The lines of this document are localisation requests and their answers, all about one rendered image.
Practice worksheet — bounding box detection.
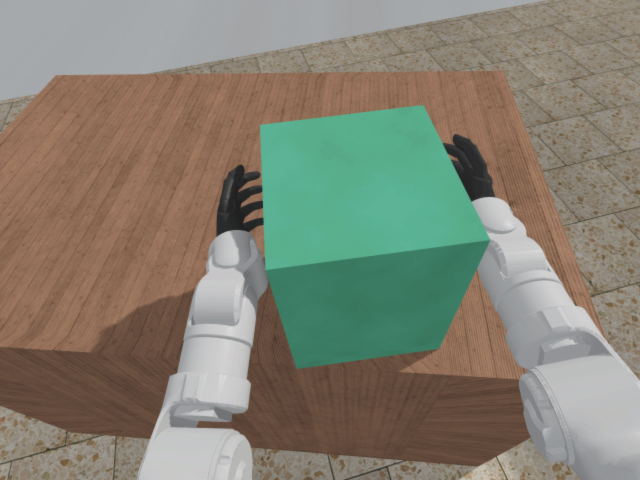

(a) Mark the carton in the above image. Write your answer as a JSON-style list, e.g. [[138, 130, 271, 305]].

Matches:
[[260, 105, 490, 369]]

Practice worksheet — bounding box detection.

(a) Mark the robot right upper arm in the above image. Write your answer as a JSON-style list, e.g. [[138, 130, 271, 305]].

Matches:
[[519, 353, 640, 480]]

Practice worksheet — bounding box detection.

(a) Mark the robot right hand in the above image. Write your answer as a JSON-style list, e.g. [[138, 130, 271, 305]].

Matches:
[[443, 134, 496, 202]]

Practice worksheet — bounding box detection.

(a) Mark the robot right forearm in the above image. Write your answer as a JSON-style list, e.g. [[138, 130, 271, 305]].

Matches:
[[472, 197, 640, 389]]

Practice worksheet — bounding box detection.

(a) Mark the robot left hand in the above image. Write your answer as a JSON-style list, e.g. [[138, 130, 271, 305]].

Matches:
[[216, 165, 264, 236]]

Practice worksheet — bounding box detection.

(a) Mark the pedestal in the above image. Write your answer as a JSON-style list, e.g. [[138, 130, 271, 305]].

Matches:
[[0, 71, 608, 467]]

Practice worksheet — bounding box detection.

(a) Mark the robot left upper arm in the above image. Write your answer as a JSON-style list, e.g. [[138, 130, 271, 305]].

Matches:
[[139, 427, 252, 480]]

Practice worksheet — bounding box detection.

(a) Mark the robot left forearm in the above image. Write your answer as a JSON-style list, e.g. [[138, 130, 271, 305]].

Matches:
[[137, 230, 268, 480]]

